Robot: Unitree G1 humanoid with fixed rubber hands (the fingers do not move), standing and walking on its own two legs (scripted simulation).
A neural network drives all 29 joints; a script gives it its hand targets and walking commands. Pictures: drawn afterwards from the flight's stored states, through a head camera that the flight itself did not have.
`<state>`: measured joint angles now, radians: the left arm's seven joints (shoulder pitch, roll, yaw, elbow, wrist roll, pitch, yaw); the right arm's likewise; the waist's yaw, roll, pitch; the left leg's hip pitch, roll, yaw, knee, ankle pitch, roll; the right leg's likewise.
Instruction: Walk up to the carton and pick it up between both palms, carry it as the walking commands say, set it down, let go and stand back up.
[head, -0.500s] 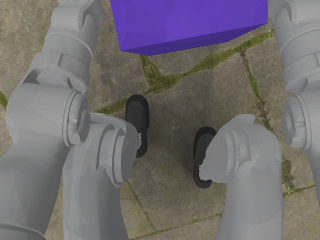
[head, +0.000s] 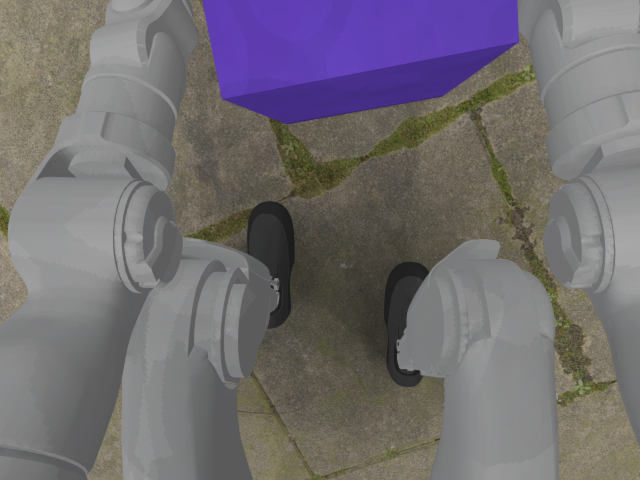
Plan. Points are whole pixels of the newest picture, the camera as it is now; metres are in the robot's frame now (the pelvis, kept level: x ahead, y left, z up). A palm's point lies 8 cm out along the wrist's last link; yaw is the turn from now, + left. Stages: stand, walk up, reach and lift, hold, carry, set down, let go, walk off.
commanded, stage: reach and lift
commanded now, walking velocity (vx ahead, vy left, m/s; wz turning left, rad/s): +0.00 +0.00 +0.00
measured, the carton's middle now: out of the picture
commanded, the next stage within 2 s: none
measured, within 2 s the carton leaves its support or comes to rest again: leaves its support in 0.14 s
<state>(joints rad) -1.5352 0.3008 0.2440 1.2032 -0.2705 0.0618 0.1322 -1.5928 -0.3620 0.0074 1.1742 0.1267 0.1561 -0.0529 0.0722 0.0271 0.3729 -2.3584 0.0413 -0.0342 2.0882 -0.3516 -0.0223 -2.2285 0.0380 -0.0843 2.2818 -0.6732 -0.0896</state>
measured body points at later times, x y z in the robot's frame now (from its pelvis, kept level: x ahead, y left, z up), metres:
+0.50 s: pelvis -0.01 +0.00 +0.01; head +0.34 -0.01 +0.27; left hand +0.57 +0.19 -0.10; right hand +0.58 -0.12 -0.11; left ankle +0.17 +0.14 -0.32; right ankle +0.09 -0.09 -0.32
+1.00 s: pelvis -0.01 +0.00 +0.04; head +0.33 -0.01 +0.31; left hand +0.55 +0.20 -0.05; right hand +0.58 -0.11 -0.06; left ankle +0.17 +0.14 -0.32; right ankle +0.09 -0.09 -0.32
